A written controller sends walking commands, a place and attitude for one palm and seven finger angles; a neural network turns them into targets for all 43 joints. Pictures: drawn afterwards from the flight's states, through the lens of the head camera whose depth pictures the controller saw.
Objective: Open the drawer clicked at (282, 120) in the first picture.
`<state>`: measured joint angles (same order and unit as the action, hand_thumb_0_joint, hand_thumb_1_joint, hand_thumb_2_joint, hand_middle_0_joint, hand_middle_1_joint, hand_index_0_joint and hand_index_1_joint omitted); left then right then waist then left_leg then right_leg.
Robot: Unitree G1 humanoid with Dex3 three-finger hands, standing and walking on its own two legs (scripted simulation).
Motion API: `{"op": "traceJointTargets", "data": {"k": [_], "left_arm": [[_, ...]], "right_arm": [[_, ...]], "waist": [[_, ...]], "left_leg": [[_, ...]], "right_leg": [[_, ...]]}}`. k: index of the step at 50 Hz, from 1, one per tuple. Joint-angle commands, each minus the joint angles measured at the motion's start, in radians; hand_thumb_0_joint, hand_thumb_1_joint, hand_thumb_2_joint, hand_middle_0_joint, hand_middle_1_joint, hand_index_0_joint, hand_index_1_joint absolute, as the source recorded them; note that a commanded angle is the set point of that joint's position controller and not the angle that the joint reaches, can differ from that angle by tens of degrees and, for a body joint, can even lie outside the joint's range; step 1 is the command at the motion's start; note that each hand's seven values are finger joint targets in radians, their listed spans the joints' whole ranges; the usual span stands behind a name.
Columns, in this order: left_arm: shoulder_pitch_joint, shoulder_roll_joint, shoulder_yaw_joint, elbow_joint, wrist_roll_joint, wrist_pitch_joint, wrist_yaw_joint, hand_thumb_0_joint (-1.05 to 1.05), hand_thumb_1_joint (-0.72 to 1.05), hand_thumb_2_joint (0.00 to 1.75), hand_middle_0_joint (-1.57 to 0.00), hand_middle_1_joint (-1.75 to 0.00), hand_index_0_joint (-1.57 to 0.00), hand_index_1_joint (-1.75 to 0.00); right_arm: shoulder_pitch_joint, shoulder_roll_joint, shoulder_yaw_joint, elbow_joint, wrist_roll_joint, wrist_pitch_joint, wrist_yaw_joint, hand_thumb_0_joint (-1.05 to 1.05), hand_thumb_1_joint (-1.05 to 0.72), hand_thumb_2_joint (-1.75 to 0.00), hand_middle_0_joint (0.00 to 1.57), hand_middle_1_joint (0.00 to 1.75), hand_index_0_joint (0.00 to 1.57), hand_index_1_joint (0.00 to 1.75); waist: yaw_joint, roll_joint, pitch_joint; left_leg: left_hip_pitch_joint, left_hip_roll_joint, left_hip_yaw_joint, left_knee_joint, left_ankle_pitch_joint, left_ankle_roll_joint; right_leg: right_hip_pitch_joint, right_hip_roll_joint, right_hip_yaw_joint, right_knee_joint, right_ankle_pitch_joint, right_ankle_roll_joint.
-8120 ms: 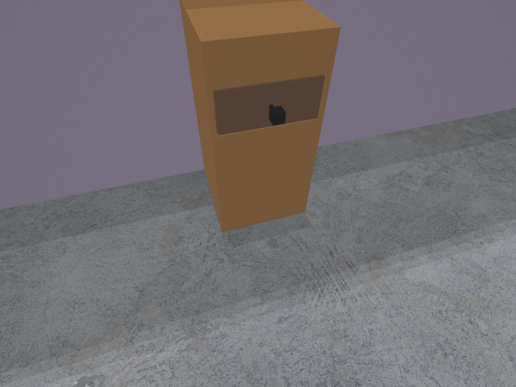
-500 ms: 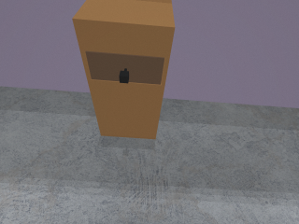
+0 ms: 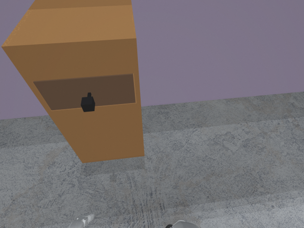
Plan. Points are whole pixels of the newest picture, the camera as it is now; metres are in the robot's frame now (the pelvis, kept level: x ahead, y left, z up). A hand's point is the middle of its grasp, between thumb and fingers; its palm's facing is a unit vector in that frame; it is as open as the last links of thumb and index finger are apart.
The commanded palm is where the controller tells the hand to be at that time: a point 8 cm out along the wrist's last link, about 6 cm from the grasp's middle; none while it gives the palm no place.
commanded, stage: take the last steps up to it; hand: left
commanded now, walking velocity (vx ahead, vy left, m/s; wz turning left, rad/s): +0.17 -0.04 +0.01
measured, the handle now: (88, 100) +0.61 +0.26 -0.09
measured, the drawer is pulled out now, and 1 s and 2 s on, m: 0.00 0.00 0.00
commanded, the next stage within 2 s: come to a stop and stand still in 0.06 s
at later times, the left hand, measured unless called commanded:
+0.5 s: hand out of the picture +0.08 +0.15 -0.16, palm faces +0.10 -0.98 -0.17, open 7.4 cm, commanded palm none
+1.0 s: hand out of the picture +0.11 +0.20 -0.15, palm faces +0.00 -0.97 -0.24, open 7.4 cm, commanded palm none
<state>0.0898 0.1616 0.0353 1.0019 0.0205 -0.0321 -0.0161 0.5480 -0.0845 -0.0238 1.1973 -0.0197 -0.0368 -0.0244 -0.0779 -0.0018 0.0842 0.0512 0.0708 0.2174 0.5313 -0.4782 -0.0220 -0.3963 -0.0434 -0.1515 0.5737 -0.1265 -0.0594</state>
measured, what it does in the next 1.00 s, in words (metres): steps on the spot: left foot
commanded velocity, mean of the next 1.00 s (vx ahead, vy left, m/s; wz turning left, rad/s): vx -0.05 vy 0.01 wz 0.01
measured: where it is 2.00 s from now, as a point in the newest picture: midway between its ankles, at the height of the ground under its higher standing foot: outside the picture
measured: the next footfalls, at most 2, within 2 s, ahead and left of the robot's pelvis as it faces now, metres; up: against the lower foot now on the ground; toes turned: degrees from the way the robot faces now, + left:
left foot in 0.42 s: +0.13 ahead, +0.13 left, +0.00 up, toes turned -6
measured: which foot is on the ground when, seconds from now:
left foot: down 0.00-0.00, up 0.02-0.40, down 0.42-1.00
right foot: down 0.00-1.00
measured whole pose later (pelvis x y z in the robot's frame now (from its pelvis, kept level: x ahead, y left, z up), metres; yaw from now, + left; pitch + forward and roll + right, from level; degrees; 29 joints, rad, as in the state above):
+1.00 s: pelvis +0.05 +0.02 +0.01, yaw -1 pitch -3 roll +0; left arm 0.27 0.18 0.02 0.99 0.02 0.01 0.03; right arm 0.36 -0.15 0.00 1.02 -0.03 0.02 -0.01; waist -0.02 0.01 -0.02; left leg -0.26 0.01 0.09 0.53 -0.23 0.03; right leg -0.28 -0.03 -0.11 0.54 -0.25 -0.03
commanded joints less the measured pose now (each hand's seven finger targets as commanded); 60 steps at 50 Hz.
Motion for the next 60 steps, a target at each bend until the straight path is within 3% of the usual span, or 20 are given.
{"op": "traceJointTargets", "data": {"k": [1, 3, 5, 7, 10, 16, 19, 21, 23, 24, 26, 34, 35, 36, 38, 42, 46, 49, 52, 60], "left_arm": [[0.416, 0.256, 0.067, 0.078, -0.017, -0.026, 0.030, 0.00, 0.90, 0.90, -0.20, -0.30, -0.20, -0.30], [0.233, 0.180, 0.049, 0.039, -0.017, -0.022, 0.035, 0.00, 0.90, 0.90, -0.20, -0.30, -0.20, -0.30], [0.150, 0.091, 0.025, 0.028, -0.013, -0.027, 0.042, 0.00, 0.90, 0.90, -0.20, -0.30, -0.20, -0.30], [0.155, 0.045, 0.020, 0.029, -0.003, -0.037, 0.044, 0.00, 0.90, 0.90, -0.20, -0.30, -0.20, -0.30], [0.145, 0.048, 0.007, 0.034, -0.001, -0.035, 0.048, 0.00, 0.90, 0.90, -0.20, -0.30, -0.20, -0.30], [0.186, 0.106, 0.016, 0.057, 0.000, -0.006, 0.053, 0.00, 0.90, 0.90, -0.20, -0.30, -0.20, -0.30], [0.185, 0.100, 0.017, 0.065, -0.006, 0.012, 0.055, 0.00, 0.90, 0.90, -0.20, -0.30, -0.20, -0.30], [0.226, 0.063, 0.012, 0.054, -0.011, 0.022, 0.057, 0.00, 0.90, 0.90, -0.20, -0.30, -0.20, -0.30], [0.250, 0.053, 0.006, 0.060, -0.007, 0.026, 0.059, 0.00, 0.90, 0.90, -0.20, -0.30, -0.20, -0.30], [0.243, 0.060, 0.008, 0.064, -0.007, 0.036, 0.058, 0.00, 0.90, 0.90, -0.20, -0.30, -0.20, -0.30], [0.250, 0.071, 0.010, 0.056, -0.007, 0.039, 0.054, 0.00, 0.90, 0.90, -0.20, -0.30, -0.20, -0.30], [0.222, 0.098, 0.014, 0.039, 0.000, 0.032, 0.049, 0.00, 0.90, 0.90, -0.20, -0.30, -0.20, -0.30], [0.314, 0.125, 0.005, 0.028, 0.013, 0.024, 0.082, 0.00, 0.90, 0.90, -0.20, -0.30, -0.20, -0.30], [0.241, 0.171, 0.012, -0.023, 0.012, 0.013, 0.078, 0.00, 0.90, 0.90, -0.20, -0.30, -0.20, -0.30], [0.224, 0.165, 0.022, -0.053, 0.013, 0.004, 0.076, 0.00, 0.90, 0.90, -0.20, -0.30, -0.20, -0.30], [0.179, 0.128, 0.011, -0.061, 0.001, 0.012, 0.069, 0.00, 0.90, 0.90, -0.20, -0.30, -0.20, -0.30], [0.225, 0.091, 0.000, -0.061, 0.000, 0.040, 0.055, 0.00, 0.90, 0.90, -0.20, -0.30, -0.20, -0.30], [0.277, 0.079, -0.009, -0.037, 0.002, 0.033, 0.046, 0.00, 0.90, 0.90, -0.20, -0.30, -0.20, -0.30], [0.268, 0.091, -0.007, -0.038, -0.005, 0.023, 0.044, 0.00, 0.90, 0.90, -0.20, -0.30, -0.20, -0.30], [0.255, 0.077, -0.009, -0.018, -0.007, 0.014, 0.048, 0.00, 0.90, 0.90, -0.20, -0.30, -0.20, -0.30]], "right_arm": [[-0.054, -0.128, -0.028, -0.113, 0.025, -0.019, -0.005, 0.00, -0.90, -0.90, 0.20, 0.30, 0.20, 0.30], [-0.096, -0.084, -0.033, -0.110, 0.015, -0.003, 0.002, 0.00, -0.90, -0.90, 0.20, 0.30, 0.20, 0.30], [-0.091, -0.065, -0.031, -0.099, -0.001, 0.019, 0.006, 0.00, -0.90, -0.90, 0.20, 0.30, 0.20, 0.30], [-0.051, -0.044, -0.030, -0.094, -0.009, 0.034, 0.008, 0.00, -0.90, -0.90, 0.20, 0.30, 0.20, 0.30], [-0.061, -0.030, -0.017, -0.093, -0.003, 0.043, 0.006, 0.00, -0.90, -0.90, 0.20, 0.30, 0.20, 0.30], [-0.207, -0.072, -0.012, -0.134, 0.015, 0.047, -0.002, 0.00, -0.90, -0.90, 0.20, 0.30, 0.20, 0.30], [-0.206, -0.103, -0.019, -0.131, 0.015, 0.046, -0.004, 0.00, -0.90, -0.90, 0.20, 0.30, 0.20, 0.30], [-0.239, -0.159, -0.022, -0.149, 0.007, 0.032, -0.012, 0.00, -0.90, -0.90, 0.20, 0.30, 0.20, 0.30], [-0.292, -0.177, -0.022, -0.165, 0.005, 0.036, -0.019, 0.00, -0.90, -0.90, 0.20, 0.30, 0.20, 0.30], [-0.307, -0.169, -0.022, -0.163, 0.007, 0.036, -0.020, 0.00, -0.90, -0.90, 0.20, 0.30, 0.20, 0.30], [-0.332, -0.177, -0.024, -0.179, 0.008, 0.043, -0.020, 0.00, -0.90, -0.90, 0.20, 0.30, 0.20, 0.30], [-0.315, -0.150, -0.024, -0.185, 0.006, 0.052, -0.006, 0.00, -0.90, -0.90, 0.20, 0.30, 0.20, 0.30], [-0.344, -0.224, -0.045, -0.239, 0.016, 0.040, -0.002, 0.00, -0.90, -0.90, 0.20, 0.30, 0.20, 0.30], [-0.299, -0.137, -0.030, -0.260, 0.011, 0.050, 0.011, 0.00, -0.90, -0.90, 0.20, 0.30, 0.20, 0.30], [-0.287, -0.131, -0.024, -0.265, 0.010, 0.047, 0.016, 0.00, -0.90, -0.90, 0.20, 0.30, 0.20, 0.30], [-0.193, -0.129, -0.008, -0.246, 0.006, 0.039, 0.019, 0.00, -0.90, -0.90, 0.20, 0.30, 0.20, 0.30], [-0.233, -0.191, -0.007, -0.254, -0.012, 0.036, 0.015, 0.00, -0.90, -0.90, 0.20, 0.30, 0.20, 0.30], [-0.250, -0.191, 0.001, -0.255, -0.009, 0.029, 0.011, 0.00, -0.90, -0.90, 0.20, 0.30, 0.20, 0.30], [-0.206, -0.182, 0.008, -0.231, -0.008, 0.023, 0.010, 0.00, -0.90, -0.90, 0.20, 0.30, 0.20, 0.30], [-0.134, -0.141, 0.017, -0.175, -0.008, 0.027, 0.011, 0.00, -0.90, -0.90, 0.20, 0.30, 0.20, 0.30]], "waist": [[0.192, -0.094, -0.284], [0.124, -0.035, -0.099], [0.064, -0.010, -0.008], [0.034, -0.036, -0.026], [0.027, -0.055, -0.050], [0.074, -0.083, -0.087], [0.057, -0.074, -0.083], [0.085, 0.053, -0.077], [0.098, 0.037, -0.062], [0.097, 0.122, -0.055], [0.101, 0.139, -0.053], [0.072, -0.017, -0.073], [0.100, -0.059, -0.112], [0.064, -0.105, -0.168], [0.066, -0.048, -0.162], [0.031, -0.090, -0.040], [0.086, 0.173, 0.102], [0.118, 0.071, 0.072], [0.103, 0.031, -0.012], [0.069, -0.023, -0.005]], "left_leg": [[-0.546, -0.028, -0.176, 0.807, -0.129, 0.037], [-0.569, 0.048, -0.209, 0.827, 0.024, 0.032], [-0.511, 0.084, -0.217, 0.737, 0.128, 0.024], [-0.467, 0.078, -0.197, 0.637, 0.157, 0.009], [-0.408, 0.062, -0.184, 0.435, 0.160, -0.014], [-0.338, 0.013, -0.177, 0.136, 0.164, -0.028], [-0.198, 0.014, -0.189, -0.061, 0.365, -0.014], [-0.184, 0.131, -0.270, -0.105, 0.674, 0.044], [-0.218, 0.139, -0.252, -0.101, 0.637, 0.058], [-0.244, 0.136, -0.271, -0.137, 0.613, 0.065], [-0.277, 0.140, -0.275, -0.167, 0.538, 0.076], [-0.271, 0.048, -0.217, -0.130, 0.202, 0.036], [-0.294, 0.024, -0.142, 0.066, 0.205, 0.005], [-0.361, -0.030, -0.152, 0.166, 0.095, 0.011], [-0.387, -0.023, -0.172, 0.200, 0.080, 0.025], [-0.259, -0.020, -0.179, -0.033, 0.197, 0.044], [-0.564, 0.099, -0.400, -0.339, -0.157, 0.099], [-0.602, 0.071, -0.362, -0.325, -0.114, 0.094], [-0.513, 0.043, -0.325, -0.281, -0.051, 0.085], [-0.416, 0.011, -0.280, -0.205, 0.046, 0.074]], "right_leg": [[0.582, -0.423, 0.551, -0.228, 0.367, -0.241], [0.286, -0.360, 0.451, -0.329, -0.005, -0.183], [0.087, -0.287, 0.289, -0.389, -0.047, -0.112], [0.042, -0.243, 0.195, -0.391, 0.023, -0.094], [0.028, -0.221, 0.151, -0.367, 0.180, -0.100], [0.148, -0.234, 0.188, -0.249, 0.361, -0.112], [0.093, -0.187, 0.170, -0.180, 0.219, -0.051], [0.094, -0.090, 0.120, -0.113, 0.116, 0.022], [0.123, -0.069, 0.128, -0.131, 0.071, 0.036], [0.137, -0.065, 0.116, -0.113, 0.037, 0.042], [0.168, -0.053, 0.115, -0.107, -0.006, 0.042], [0.114, -0.102, 0.208, -0.257, -0.178, 0.012], [0.168, -0.161, 0.274, -0.264, 0.179, 0.068], [0.198, -0.223, 0.319, -0.267, 0.038, -0.008], [0.185, -0.231, 0.310, -0.272, -0.010, -0.108], [0.003, -0.133, 0.200, -0.240, -0.312, -0.041], [0.112, -0.002, 0.092, -0.082, -0.284, 0.023], [0.226, -0.008, 0.111, -0.089, -0.191, 0.022], [0.227, -0.037, 0.153, -0.150, -0.238, 0.018], [0.107, -0.073, 0.202, -0.230, -0.348, 0.008]]}}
